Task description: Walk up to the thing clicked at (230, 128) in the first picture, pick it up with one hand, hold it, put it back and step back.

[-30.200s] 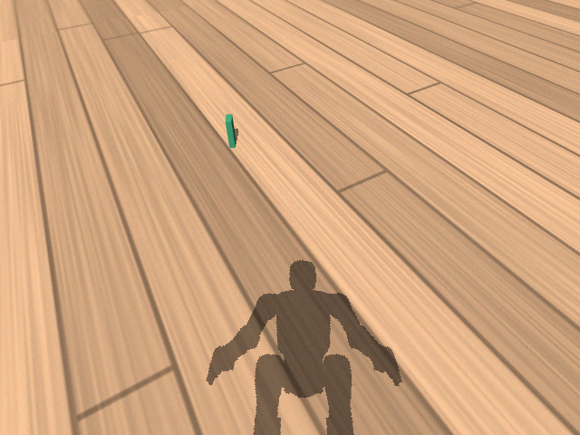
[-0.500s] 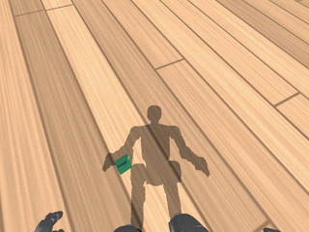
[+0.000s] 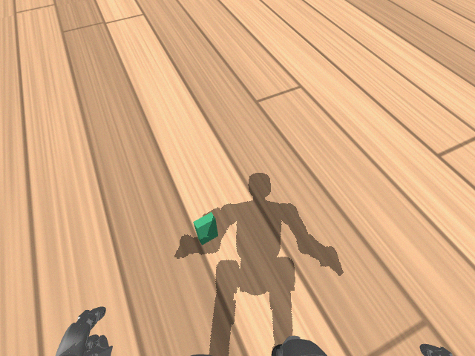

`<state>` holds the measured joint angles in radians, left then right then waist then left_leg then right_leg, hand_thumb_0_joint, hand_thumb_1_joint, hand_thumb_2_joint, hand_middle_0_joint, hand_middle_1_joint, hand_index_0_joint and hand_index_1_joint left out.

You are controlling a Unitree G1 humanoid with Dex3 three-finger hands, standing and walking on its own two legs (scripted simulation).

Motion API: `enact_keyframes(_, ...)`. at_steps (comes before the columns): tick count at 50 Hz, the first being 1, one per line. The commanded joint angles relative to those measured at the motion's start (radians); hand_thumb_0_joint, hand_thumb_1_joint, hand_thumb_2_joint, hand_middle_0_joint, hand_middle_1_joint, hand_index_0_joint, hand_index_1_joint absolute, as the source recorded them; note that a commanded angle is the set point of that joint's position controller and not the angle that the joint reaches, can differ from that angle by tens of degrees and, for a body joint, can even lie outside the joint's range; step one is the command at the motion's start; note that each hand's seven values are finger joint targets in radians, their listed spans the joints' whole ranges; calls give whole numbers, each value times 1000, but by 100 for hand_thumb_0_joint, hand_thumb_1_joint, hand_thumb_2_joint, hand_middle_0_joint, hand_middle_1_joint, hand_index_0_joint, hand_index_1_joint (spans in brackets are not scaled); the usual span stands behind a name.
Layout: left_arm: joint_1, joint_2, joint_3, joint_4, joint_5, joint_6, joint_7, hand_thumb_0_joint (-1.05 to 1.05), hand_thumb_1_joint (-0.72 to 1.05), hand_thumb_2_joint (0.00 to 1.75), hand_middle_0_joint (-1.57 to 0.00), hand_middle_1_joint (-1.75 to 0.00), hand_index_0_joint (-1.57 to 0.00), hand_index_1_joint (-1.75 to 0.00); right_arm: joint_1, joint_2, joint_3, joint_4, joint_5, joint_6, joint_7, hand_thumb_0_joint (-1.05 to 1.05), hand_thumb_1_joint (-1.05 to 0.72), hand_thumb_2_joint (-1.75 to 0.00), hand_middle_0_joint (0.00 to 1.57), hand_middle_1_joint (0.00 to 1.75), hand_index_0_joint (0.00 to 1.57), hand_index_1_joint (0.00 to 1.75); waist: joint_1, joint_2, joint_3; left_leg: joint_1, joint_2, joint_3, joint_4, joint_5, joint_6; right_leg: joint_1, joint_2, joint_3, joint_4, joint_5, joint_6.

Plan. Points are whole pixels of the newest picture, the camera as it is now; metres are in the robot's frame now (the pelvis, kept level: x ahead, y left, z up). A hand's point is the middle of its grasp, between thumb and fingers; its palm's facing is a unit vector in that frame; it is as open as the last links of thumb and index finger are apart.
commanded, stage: step back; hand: left
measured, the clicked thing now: (206, 229) +0.62 +0.16 -0.67
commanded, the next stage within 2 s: none
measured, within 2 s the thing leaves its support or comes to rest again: neither
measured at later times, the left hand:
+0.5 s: hand out of the picture -0.07 +0.23 -0.14, palm faces -0.08 -0.91 -0.40, open 7.4 cm
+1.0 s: hand out of the picture -0.21 +0.22 -0.14, palm faces +0.00 -0.94 -0.34, open 7.4 cm
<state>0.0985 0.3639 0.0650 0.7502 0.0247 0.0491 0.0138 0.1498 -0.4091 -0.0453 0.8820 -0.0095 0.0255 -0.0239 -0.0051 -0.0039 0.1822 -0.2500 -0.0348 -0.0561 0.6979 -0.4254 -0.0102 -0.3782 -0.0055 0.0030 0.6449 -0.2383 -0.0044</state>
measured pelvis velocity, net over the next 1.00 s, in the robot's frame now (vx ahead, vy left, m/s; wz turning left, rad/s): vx -0.33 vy -0.04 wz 0.00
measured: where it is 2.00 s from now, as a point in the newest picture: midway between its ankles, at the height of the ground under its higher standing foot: outside the picture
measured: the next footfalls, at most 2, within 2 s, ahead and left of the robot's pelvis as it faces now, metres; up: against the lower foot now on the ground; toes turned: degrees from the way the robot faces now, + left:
left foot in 0.02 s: +0.01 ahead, +0.11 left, +0.00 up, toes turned -3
right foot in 0.42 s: -0.15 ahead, -0.15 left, +0.00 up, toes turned -2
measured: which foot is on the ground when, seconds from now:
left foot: up 0.00-0.00, down 0.02-0.46, up 0.48-0.78, down 0.80-1.00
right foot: down 0.00-0.04, up 0.06-0.40, down 0.42-0.82, up 0.84-1.00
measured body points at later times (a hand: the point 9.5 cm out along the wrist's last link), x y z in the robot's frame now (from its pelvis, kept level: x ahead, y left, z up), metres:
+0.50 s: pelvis -0.16 -0.03 +0.00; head -0.11 -0.05 +0.44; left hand -0.07 +0.28 -0.11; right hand -0.05 -0.36 -0.12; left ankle -0.04 +0.11 -0.71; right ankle -0.19 -0.15 -0.72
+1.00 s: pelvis -0.33 -0.04 +0.01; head -0.28 -0.01 +0.45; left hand -0.21 +0.26 -0.12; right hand -0.24 -0.35 -0.09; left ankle -0.28 +0.07 -0.72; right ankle -0.37 -0.19 -0.62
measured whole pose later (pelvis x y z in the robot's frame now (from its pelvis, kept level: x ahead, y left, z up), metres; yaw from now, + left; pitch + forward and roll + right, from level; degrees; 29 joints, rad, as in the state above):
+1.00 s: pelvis -0.33 -0.04 +0.01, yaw +0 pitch -2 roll -1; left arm 0.13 0.38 0.07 0.80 0.01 0.09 0.01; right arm 0.18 -0.36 -0.03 0.86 -0.05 0.03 -0.01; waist -0.01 -0.04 0.16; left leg -0.32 0.00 -0.02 0.59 -0.24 0.03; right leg -0.47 0.11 0.14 1.25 -0.51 -0.01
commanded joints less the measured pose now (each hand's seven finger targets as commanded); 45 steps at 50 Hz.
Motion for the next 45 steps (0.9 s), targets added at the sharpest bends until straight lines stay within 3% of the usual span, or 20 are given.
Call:
enact_keyframes(1, 49, 199, 51, -76, -11, 9, -1, 0, 90, 90, -20, -30, -20, -30, 84, -207, -77, -49, -35, -33, -8, 0, -90, -90, 20, 30, 20, 30, 9, 7, -266, 154, 164, -175, -333, 371, 61, 43, -49, 150, 92, 106, -58)
enact_keyframes(2, 45, 170, 51, -79, -13, 7, 3, 0, 90, 90, -20, -30, -20, -30, 32, -297, -94, -65, -40, -32, -3, 0, -90, -90, 20, 30, 20, 30, 17, 227, -237, 202, 351, -409, -369, 487, 156, -166, 119, 73, 261, -307, -24)
enact_keyframes(3, -33, 214, 70, -83, 5, 5, 21, 0, 90, 90, -20, -30, -20, -30, 33, -355, -106, -81, -28, -31, 0, 0, -90, -90, 20, 30, 20, 30, -56, 264, -199, -26, 479, -493, -390, 473, 303, -79, 102, 160, 435, -439, 1)
enact_keyframes(4, -60, 244, 77, -77, 10, 5, 21, 0, 90, 90, -20, -30, -20, -30, -12, -333, -107, -89, -24, -39, -9, 0, -90, -90, 20, 30, 20, 30, -43, 229, -154, -96, 489, -508, -403, 449, 327, -54, 71, 215, 573, -386, -5)
enact_keyframes(7, 80, 211, 77, -13, -17, 8, 6, 0, 90, 90, -20, -30, -20, -30, -107, -214, -66, -108, -33, -41, -11, 0, -90, -90, 20, 30, 20, 30, 61, 136, -137, -22, 252, -151, -315, 577, 189, -117, 137, 224, 664, -236, -16)
enact_keyframes(15, 65, 191, 70, -30, 1, -8, 2, 0, 90, 90, -20, -30, -20, -30, 50, -212, -84, -108, -19, -33, -14, 0, -90, -90, 20, 30, 20, 30, -43, 164, -257, 271, 281, -150, -215, 629, 257, -107, 65, 135, 306, -288, 57)
enact_keyframes(19, 169, 185, 68, 29, 0, -16, -8, 0, 90, 90, -20, -30, -20, -30, -18, -247, -89, -134, -22, -11, -6, 0, -90, -90, 20, 30, 20, 30, 2, 234, -295, 141, 267, -131, -169, 552, 208, 114, 25, 33, -65, -174, 18)
enact_keyframes(21, 261, 197, 75, 77, 10, -24, -8, 0, 90, 90, -20, -30, -20, -30, -64, -232, -77, -146, -8, 3, -1, 0, -90, -90, 20, 30, 20, 30, 53, 171, -305, 15, 221, -101, -108, 431, 143, 247, 26, 27, -246, 18, -18)
enact_keyframes(23, 195, 338, 113, 33, 22, -24, -14, 0, 90, 90, -20, -30, -20, -30, -53, -133, -50, -173, 3, 3, -7, 0, -90, -90, 20, 30, 20, 30, 43, -212, -218, -328, -46, -12, 143, -79, 24, 256, -246, 452, -300, 37, -135)
enact_keyframes(24, 94, 423, 123, -10, 30, -21, -9, 0, 90, 90, -20, -30, -20, -30, -85, -169, -69, -167, -3, 7, -29, 0, -90, -90, 20, 30, 20, 30, 84, -331, -172, -250, -41, -56, 391, -221, -2, -1, -411, 585, -355, 35, -295)
enact_keyframes(25, 31, 382, 114, -28, 20, -25, -4, 0, 90, 90, -20, -30, -20, -30, -71, -207, -83, -144, 1, 7, -29, 0, -90, -90, 20, 30, 20, 30, 46, -293, -105, -188, -13, -113, 490, -183, 5, -141, -410, 574, -383, 8, -295)
enact_keyframes(28, -56, 246, 83, -48, 15, -28, 5, 0, 90, 90, -20, -30, -20, -30, 37, -169, -56, -81, 13, 3, -19, 0, -90, -90, 20, 30, 20, 30, -33, -156, -111, -226, -95, -99, 508, -26, 10, 22, -163, 176, -222, 289, -142)
enact_keyframes(32, 74, 221, 80, -48, 24, -20, 13, 0, 90, 90, -20, -30, -20, -30, 22, -151, -40, -95, 5, -15, -25, 0, -90, -90, 20, 30, 20, 30, 52, -168, -174, -291, -78, -39, 345, -75, -14, 273, -178, 182, -145, 434, -184)
enact_keyframes(37, 44, 242, 77, -69, 11, -7, 20, 0, 90, 90, -20, -30, -20, -30, 99, -139, -47, -80, -14, -23, -19, 0, -90, -90, 20, 30, 20, 30, 33, -206, -250, -138, 15, 24, -57, -35, 11, 338, -250, 222, -61, 496, -191)
enact_keyframes(39, 29, 248, 62, -74, -2, 5, 12, 0, 90, 90, -20, -30, -20, -30, 154, -147, -56, -49, -16, -24, -14, 0, -90, -90, 20, 30, 20, 30, 3, -143, -270, 11, -3, 57, -286, 221, 27, 256, -195, 177, 11, 382, -132)
enact_keyframes(40, 26, 222, 51, -82, -2, 11, 7, 0, 90, 90, -20, -30, -20, -30, 154, -183, -72, -48, -24, -24, -13, 0, -90, -90, 20, 30, 20, 30, 6, -56, -269, 83, 84, -79, -292, 310, 64, 123, -143, 154, 57, 216, -84)
enact_keyframes(41, 38, 184, 43, -86, -10, 11, 6, 0, 90, 90, -20, -30, -20, -30, 112, -266, -89, -62, -39, -21, -11, 0, -90, -90, 20, 30, 20, 30, 19, 166, -255, 140, 286, -341, -325, 481, 154, -69, 2, 50, 241, -114, -28)
enact_keyframes(42, -20, 210, 57, -91, -10, 11, 22, 0, 90, 90, -20, -30, -20, -30, 60, -342, -96, -89, -40, -17, -1, 0, -90, -90, 20, 30, 20, 30, -16, 243, -222, -15, 427, -446, -358, 517, 289, -71, 68, 67, 418, -413, -10)
enact_keyframes(43, -41, 235, 68, -76, 3, 12, 29, 0, 90, 90, -20, -30, -20, -30, 34, -339, -101, -99, -43, -22, -5, 0, -90, -90, 20, 30, 20, 30, -34, 229, -187, -133, 454, -497, -378, 494, 332, -16, 65, 144, 566, -439, -7)
enact_keyframes(45, 1, 223, 70, -34, -10, 17, 17, 0, 90, 90, -20, -30, -20, -30, -36, -251, -73, -109, -47, -28, -12, 0, -90, -90, 20, 30, 20, 30, 18, 119, -165, -107, 329, -275, -328, 577, 272, -49, 105, 207, 686, -335, -9)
